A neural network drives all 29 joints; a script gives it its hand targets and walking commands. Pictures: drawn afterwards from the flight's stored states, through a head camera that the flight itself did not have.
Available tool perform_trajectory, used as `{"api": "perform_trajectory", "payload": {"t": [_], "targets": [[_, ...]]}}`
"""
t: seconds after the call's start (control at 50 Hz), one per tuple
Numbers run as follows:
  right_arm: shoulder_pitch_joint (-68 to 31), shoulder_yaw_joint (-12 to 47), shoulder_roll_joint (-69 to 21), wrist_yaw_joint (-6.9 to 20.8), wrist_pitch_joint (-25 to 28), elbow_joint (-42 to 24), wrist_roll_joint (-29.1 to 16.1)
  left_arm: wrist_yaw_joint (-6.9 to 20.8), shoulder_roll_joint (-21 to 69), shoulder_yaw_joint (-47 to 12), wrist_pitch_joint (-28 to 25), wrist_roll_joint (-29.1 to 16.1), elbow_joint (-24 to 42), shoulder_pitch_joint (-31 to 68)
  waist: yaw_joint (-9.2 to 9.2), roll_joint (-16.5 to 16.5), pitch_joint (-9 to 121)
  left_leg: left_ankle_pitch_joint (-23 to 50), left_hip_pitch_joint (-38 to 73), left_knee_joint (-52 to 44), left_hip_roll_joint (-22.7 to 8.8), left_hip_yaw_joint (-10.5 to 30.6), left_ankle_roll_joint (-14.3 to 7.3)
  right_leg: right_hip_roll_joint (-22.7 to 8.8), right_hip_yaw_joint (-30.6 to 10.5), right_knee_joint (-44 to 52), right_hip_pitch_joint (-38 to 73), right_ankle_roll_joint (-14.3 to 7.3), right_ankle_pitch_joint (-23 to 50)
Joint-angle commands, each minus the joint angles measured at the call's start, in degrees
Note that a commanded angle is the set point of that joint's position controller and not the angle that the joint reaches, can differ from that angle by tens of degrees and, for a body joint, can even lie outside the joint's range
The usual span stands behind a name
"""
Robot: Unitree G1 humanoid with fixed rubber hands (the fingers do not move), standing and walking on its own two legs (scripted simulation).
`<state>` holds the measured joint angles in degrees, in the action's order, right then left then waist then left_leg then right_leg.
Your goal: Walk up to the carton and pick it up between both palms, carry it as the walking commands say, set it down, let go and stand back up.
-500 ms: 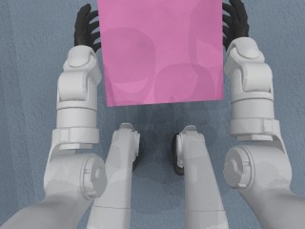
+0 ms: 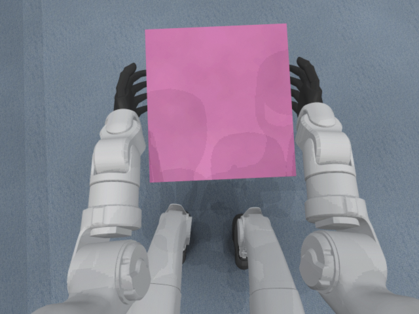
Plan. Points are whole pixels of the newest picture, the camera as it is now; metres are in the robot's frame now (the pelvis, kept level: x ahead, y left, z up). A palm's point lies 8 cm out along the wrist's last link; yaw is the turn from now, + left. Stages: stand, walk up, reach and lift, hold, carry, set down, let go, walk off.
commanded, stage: reach and lift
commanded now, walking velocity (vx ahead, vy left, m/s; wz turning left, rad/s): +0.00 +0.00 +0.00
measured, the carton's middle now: (217, 117) +0.46 +0.01 -0.10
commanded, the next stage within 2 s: none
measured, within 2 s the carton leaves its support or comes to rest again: neither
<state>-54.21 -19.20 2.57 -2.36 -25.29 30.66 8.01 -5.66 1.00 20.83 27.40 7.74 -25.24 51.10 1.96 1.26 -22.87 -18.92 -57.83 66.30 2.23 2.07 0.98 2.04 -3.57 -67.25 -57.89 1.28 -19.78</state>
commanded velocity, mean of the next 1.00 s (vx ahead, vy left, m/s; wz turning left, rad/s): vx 0.00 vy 0.00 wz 0.00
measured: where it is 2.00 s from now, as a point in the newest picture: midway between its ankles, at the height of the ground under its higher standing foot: (210, 249)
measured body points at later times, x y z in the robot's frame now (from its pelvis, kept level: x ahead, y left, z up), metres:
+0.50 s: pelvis +0.10 +0.00 +0.08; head +0.17 +0.00 +0.52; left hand +0.44 +0.16 +0.06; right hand +0.46 -0.15 +0.06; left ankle +0.13 +0.12 -0.63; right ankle +0.13 -0.12 -0.63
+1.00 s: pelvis +0.13 +0.00 +0.11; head +0.12 +0.00 +0.56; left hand +0.42 +0.17 +0.12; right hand +0.43 -0.14 +0.12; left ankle +0.13 +0.12 -0.63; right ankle +0.13 -0.12 -0.63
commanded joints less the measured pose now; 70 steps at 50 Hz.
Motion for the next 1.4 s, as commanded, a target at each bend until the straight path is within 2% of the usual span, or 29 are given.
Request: {"api": "perform_trajectory", "payload": {"t": [0.0,0.06,0.08,0.14,0.2,0.24,0.26,0.28,0.3,0.34,0.4,0.42,0.44,0.46,0.52,0.58,0.62,0.64,0.68,0.7,0.76,0.84,0.86,0.96,0.98,1.1,1.22,1.32,1.38], "targets": [[-36.8,36.2,-68.2,16.1,1.9,-3.4,-9.6,19.1,63.0,-40.3,-3.6,-11.8,4.4,42.6,-0.24,0.8,105.2,4.0,29.4,-12.1,5.7,-1.3,-0.2,6.5,1.8,12.8,28.4,-0.2,3.6],[-32.7,31.9,-69.1,16.8,2.1,0.9,-7.1,19.7,64.5,-37.6,-3.3,-8.6,2.3,39.4,0.53,-2.9,93.5,1.8,29.0,-14.3,5.1,-1.2,0.2,6.4,1.8,14.3,24.1,-1.3,1.2],[-30.4,30.6,-71.1,17.2,2.1,1.2,-7.2,19.4,66.9,-36.9,-3.4,-9.0,2.5,38.0,-1.46,-1.7,89.8,3.2,31.4,-15.3,5.1,-0.9,-0.3,6.2,2.2,16.5,23.8,-1.5,2.4],[-26.4,23.5,-71.2,17.2,1.5,9.2,-1.8,20.0,66.0,-26.8,-2.7,-2.5,-8.7,32.0,1.60,0.0,65.4,-4.3,22.7,-19.5,4.5,-1.0,-1.1,5.9,1.2,20.5,18.1,-1.5,-4.5],[-22.0,20.5,-69.8,18.2,1.2,10.1,1.1,20.8,67.0,-23.1,-1.5,0.8,-13.4,23.9,0.44,-0.7,58.2,-4.8,23.4,-22.6,4.4,-0.8,-1.1,5.2,1.0,23.5,18.7,-2.3,-4.9],[-20.3,21.6,-70.8,18.5,1.4,10.0,1.0,21.4,66.8,-22.4,-2.1,0.6,-13.0,20.9,1.86,1.7,58.5,-3.5,27.0,-23.4,4.1,0.0,-1.7,4.8,0.3,25.0,21.3,-2.3,-4.5],[-19.2,20.6,-70.0,18.6,1.2,10.0,1.1,21.6,65.6,-24.3,-2.4,-0.5,-9.6,23.3,-0.08,2.1,58.4,-1.8,29.8,-24.0,3.7,0.9,-1.6,5.1,0.5,25.4,20.8,-2.2,-2.7],[-15.2,20.3,-69.8,18.1,0.7,10.6,2.5,21.9,64.2,-19.4,-1.5,2.2,-14.4,15.0,1.47,3.6,55.0,0.2,27.0,-24.1,4.1,-0.5,-2.2,4.4,0.0,27.3,22.7,-1.9,-1.0],[-11.3,17.6,-70.4,18.0,0.6,13.4,4.1,21.9,63.7,-21.2,-2.1,2.0,-10.9,18.6,-0.61,1.7,52.7,0.1,26.9,-25.0,4.3,-0.7,-1.5,4.5,-0.3,28.0,23.2,-2.3,0.0],[-10.6,22.6,-70.1,18.1,1.7,7.5,1.1,21.5,65.6,-24.2,-2.4,1.5,-8.3,13.8,1.49,-1.4,55.7,9.8,33.1,-26.5,4.5,-0.3,-1.3,4.5,-0.3,27.7,28.3,-2.4,8.8],[-5.2,25.9,-71.0,17.1,1.5,5.5,0.5,21.6,64.6,-27.8,-2.8,-0.2,-5.9,10.7,-0.38,1.7,56.9,17.4,37.1,-27.6,4.0,1.0,-1.8,3.8,-1.2,29.5,33.1,-1.4,17.0],[-5.3,31.2,-72.3,17.2,2.2,0.1,-2.2,21.6,65.7,-30.5,-3.5,-1.8,-2.3,8.3,2.04,1.9,62.2,22.2,41.3,-27.5,4.3,0.8,-1.7,4.3,-1.9,29.7,36.6,-1.2,21.4],[-6.5,32.9,-73.1,17.0,2.9,-2.7,-4.4,21.4,64.8,-34.6,-4.0,-2.7,2.1,10.3,1.78,-0.6,65.1,23.7,44.5,-27.8,4.0,1.4,-1.6,4.2,-2.0,29.7,36.5,-0.9,22.6],[-6.4,32.8,-71.0,16.9,2.8,-2.1,-4.5,20.8,64.3,-32.0,-3.1,-1.5,-2.3,6.5,3.80,-1.2,58.5,22.0,40.3,-28.5,4.3,0.6,-1.5,3.4,-2.3,30.2,37.1,-1.1,21.8],[-0.4,37.0,-70.1,16.1,2.2,-6.2,-4.6,20.1,65.4,-36.0,-2.8,-4.0,1.7,0.8,3.01,1.9,59.1,29.0,43.4,-30.0,4.3,2.0,-1.3,3.9,-2.4,31.7,41.9,-0.6,29.4],[7.6,38.9,-71.3,15.3,1.5,-7.5,-5.5,19.5,65.1,-41.9,-2.5,-5.8,8.8,-0.9,1.39,-0.6,62.9,36.2,49.6,-32.3,3.9,2.8,-0.5,3.8,-3.2,34.0,46.8,-0.3,36.4],[5.6,38.0,-67.6,14.9,1.2,-10.1,-5.9,19.2,65.0,-39.5,-1.4,-5.7,5.6,-3.9,0.58,-1.0,55.9,35.5,47.4,-33.3,3.9,2.5,-0.3,3.0,-3.7,35.7,45.4,-0.5,35.5],[8.2,39.1,-68.6,15.0,0.8,-10.7,-5.4,19.4,64.1,-40.0,-1.2,-4.6,6.6,-6.6,2.45,0.1,57.1,36.5,48.9,-34.7,3.8,2.5,-0.4,3.7,-2.8,36.9,47.0,-0.5,35.8],[10.9,39.7,-67.2,15.1,-1.0,-11.5,-5.5,19.2,64.9,-40.8,0.3,-5.5,7.4,-8.8,1.33,-1.2,54.3,36.4,51.3,-36.9,3.6,2.9,-0.5,4.1,-2.4,39.1,49.0,-0.7,34.3],[10.8,37.4,-66.1,15.0,-1.1,-10.7,-4.1,18.9,65.9,-41.6,0.6,-6.8,9.1,-5.6,-1.20,-0.9,52.8,35.4,52.4,-37.3,3.2,3.2,0.3,4.4,-1.8,38.9,47.8,-1.0,30.4],[14.9,40.7,-67.4,14.8,-2.3,-14.4,-5.9,18.5,66.1,-43.3,1.9,-6.9,11.6,-11.7,-0.71,-2.4,53.5,43.0,56.5,-39.1,2.4,4.1,0.3,3.9,-2.3,41.1,50.5,-1.0,36.5],[14.9,37.8,-63.0,15.5,-4.5,-13.5,-4.5,17.7,63.5,-40.8,4.4,-5.5,11.5,-12.7,-1.37,-4.2,44.5,37.5,56.2,-41.8,2.5,2.8,0.8,4.0,-1.3,43.8,49.4,-1.7,28.7],[14.7,40.0,-65.9,15.6,-5.0,-15.5,-5.5,17.8,64.8,-41.8,4.2,-6.9,13.5,-11.0,0.23,-1.4,47.6,38.3,57.3,-42.2,2.7,2.7,0.5,4.5,-1.2,44.1,52.4,-1.5,29.9],[12.0,40.9,-64.8,16.4,-7.4,-16.0,-7.6,17.4,62.9,-41.7,6.1,-7.8,16.3,-7.3,0.68,-2.1,42.5,32.6,57.3,-42.7,2.3,2.7,0.1,4.1,-1.0,44.8,51.6,-1.6,25.9],[10.0,41.5,-64.0,16.3,-7.7,-18.4,-7.8,17.7,61.7,-39.4,7.4,-6.3,12.9,-10.7,2.65,-1.7,43.2,28.8,56.8,-43.4,2.8,1.5,-0.1,3.8,-0.8,45.6,54.2,-1.2,24.3],[1.8,42.3,-67.7,16.3,-9.4,-18.9,-8.7,18.3,61.7,-41.7,9.2,-9.1,15.6,-2.3,3.14,-0.9,41.8,18.8,57.7,-44.2,2.9,0.6,-0.6,2.6,-1.7,46.3,52.6,-1.8,16.3],[-1.1,36.8,-66.7,16.0,-11.4,-14.3,-6.3,19.8,63.1,-41.6,11.6,-10.7,13.6,8.1,-2.59,-0.9,38.6,8.3,57.7,-46.0,2.5,0.6,-0.4,1.9,-1.5,48.4,50.5,-2.3,5.9],[-6.2,35.0,-67.7,16.7,-12.8,-11.3,-7.8,20.6,60.4,-35.2,12.4,-8.6,8.3,9.7,0.30,-0.3,34.5,2.5,52.4,-45.8,3.0,-0.8,-1.0,1.6,-2.1,49.0,52.3,-1.9,-0.3],[-1.7,33.1,-67.3,16.8,-13.8,-8.7,-6.6,20.2,60.3,-35.5,12.4,-8.0,8.9,8.5,-1.02,1.3,34.3,6.6,53.2,-46.7,2.5,0.4,-1.2,2.2,-0.9,48.9,52.8,-1.6,6.4]]}}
